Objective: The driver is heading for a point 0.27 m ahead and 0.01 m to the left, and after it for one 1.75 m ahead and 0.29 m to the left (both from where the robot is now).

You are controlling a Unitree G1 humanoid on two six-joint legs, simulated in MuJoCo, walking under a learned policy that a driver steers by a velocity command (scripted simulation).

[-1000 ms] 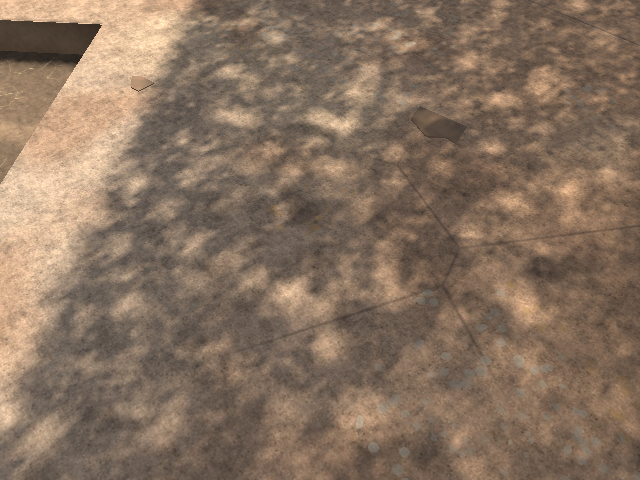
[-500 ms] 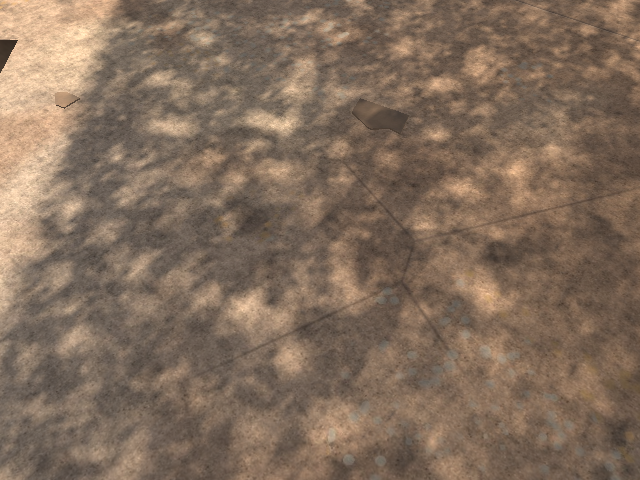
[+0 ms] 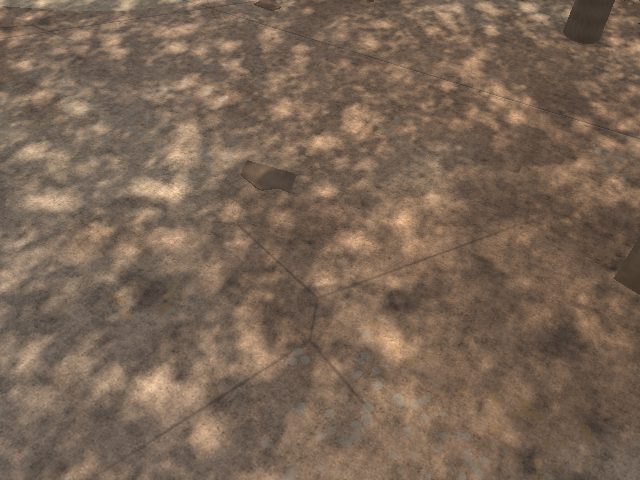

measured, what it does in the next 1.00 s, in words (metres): walks ahead, turning left: right foot, then left foot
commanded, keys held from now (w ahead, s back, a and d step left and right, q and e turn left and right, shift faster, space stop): w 0.12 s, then w+q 0.64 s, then w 0.22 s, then w+e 0.02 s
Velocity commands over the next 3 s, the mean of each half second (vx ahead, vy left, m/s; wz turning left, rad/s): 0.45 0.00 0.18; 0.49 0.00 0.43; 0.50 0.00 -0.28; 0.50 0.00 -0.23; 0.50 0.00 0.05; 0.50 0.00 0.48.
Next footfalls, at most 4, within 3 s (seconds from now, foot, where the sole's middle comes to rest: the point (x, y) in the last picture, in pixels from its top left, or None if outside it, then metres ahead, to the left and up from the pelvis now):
0.30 right None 0.26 -0.17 -0.78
0.82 left None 0.52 0.13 -0.78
1.38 right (293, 345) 0.89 0.02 -0.78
1.88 left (204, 265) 1.15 0.26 -0.78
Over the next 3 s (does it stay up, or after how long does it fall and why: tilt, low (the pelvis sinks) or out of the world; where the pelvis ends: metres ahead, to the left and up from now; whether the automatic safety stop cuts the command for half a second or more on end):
stays up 1.58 0.23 -0.02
